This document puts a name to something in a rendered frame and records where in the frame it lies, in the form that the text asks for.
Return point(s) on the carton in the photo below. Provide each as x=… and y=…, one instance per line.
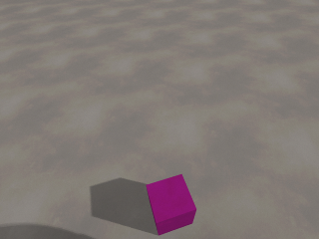
x=171, y=204

